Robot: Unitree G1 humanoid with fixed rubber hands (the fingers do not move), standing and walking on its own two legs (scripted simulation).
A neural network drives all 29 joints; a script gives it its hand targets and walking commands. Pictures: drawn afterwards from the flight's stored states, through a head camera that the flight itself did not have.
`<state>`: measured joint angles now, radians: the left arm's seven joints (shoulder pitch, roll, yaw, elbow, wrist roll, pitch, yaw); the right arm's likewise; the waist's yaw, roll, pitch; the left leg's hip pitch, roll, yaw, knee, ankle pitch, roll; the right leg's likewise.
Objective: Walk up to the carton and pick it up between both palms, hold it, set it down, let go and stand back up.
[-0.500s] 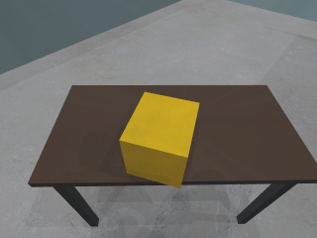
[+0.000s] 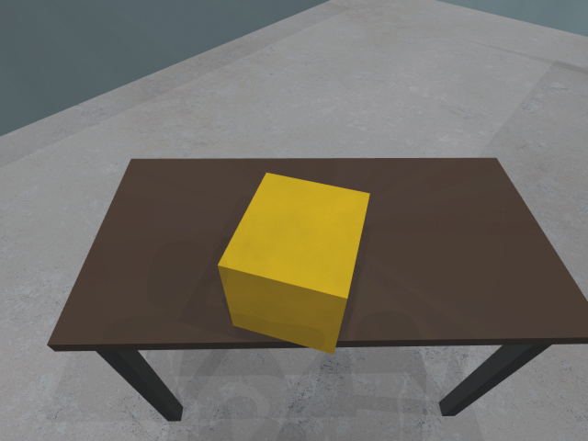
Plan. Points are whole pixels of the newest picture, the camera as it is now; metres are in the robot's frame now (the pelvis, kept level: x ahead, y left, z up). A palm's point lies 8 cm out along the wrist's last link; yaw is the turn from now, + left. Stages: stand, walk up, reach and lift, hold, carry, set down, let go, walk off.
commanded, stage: stand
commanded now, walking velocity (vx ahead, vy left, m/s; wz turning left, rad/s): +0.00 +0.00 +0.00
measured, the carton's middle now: (299, 261) +0.41 +0.00 -0.02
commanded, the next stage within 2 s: none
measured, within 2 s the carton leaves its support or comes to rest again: neither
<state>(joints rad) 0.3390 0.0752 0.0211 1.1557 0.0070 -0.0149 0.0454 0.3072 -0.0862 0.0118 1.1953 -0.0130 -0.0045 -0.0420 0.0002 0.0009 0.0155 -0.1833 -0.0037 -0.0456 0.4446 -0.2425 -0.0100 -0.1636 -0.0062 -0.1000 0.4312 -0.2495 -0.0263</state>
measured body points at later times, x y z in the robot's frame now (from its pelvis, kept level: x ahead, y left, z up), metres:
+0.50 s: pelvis +0.01 -0.01 +0.00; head +0.02 -0.01 +0.45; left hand -0.03 +0.19 -0.16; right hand -0.03 -0.20 -0.17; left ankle +0.00 +0.13 -0.74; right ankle -0.01 -0.10 -0.74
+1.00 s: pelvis +0.03 -0.01 +0.00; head +0.04 -0.01 +0.45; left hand -0.01 +0.18 -0.16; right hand +0.00 -0.21 -0.17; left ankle +0.00 +0.13 -0.74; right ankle -0.01 -0.10 -0.74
